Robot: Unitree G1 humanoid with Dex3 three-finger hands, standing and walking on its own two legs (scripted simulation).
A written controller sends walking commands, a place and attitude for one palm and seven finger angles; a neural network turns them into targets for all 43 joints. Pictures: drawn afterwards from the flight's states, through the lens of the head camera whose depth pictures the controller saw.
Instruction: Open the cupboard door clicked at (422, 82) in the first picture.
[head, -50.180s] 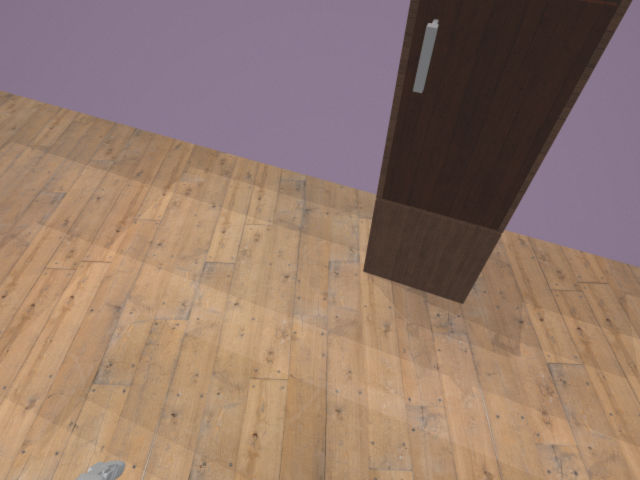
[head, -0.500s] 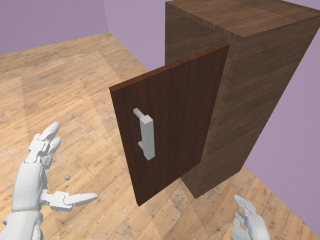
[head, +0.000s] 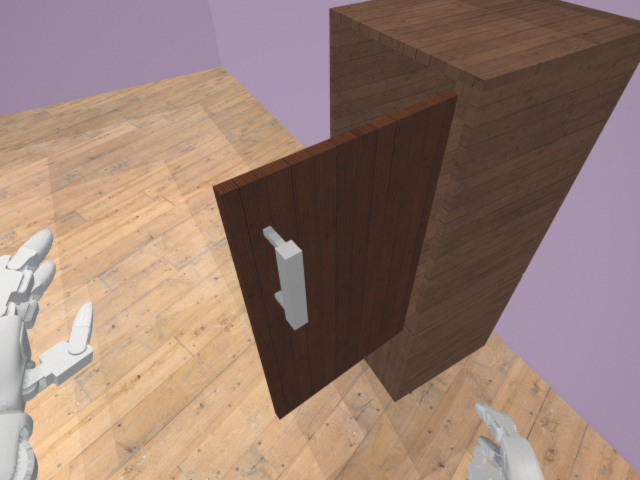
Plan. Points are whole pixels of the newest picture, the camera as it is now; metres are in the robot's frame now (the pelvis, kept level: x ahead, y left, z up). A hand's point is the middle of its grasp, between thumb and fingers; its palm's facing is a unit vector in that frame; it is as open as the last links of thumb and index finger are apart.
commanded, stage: draw the hand back to the body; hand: left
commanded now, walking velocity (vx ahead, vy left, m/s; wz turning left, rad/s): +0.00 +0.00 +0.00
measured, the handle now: (284, 278) +0.32 +0.09 +0.11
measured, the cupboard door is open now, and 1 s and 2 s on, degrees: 96 96 96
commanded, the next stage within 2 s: step back with the hand held close in 0.36 s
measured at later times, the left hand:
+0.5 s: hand (81, 354) +0.18 +0.25 +0.15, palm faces +0.46 -0.80 -0.38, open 7.4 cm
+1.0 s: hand (47, 390) +0.14 +0.26 +0.15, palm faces +0.40 -0.76 -0.52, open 7.4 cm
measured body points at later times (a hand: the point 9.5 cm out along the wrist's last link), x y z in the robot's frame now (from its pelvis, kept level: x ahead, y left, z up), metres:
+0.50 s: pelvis -0.01 -0.01 +0.00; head -0.03 -0.03 +0.45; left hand +0.15 +0.29 +0.17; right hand +0.17 -0.23 -0.09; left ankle -0.05 +0.09 -0.74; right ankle +0.01 -0.10 -0.74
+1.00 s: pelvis -0.07 +0.01 -0.01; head -0.04 +0.01 +0.43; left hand +0.12 +0.30 +0.18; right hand +0.10 -0.25 -0.09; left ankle -0.05 +0.09 -0.74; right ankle +0.01 -0.10 -0.74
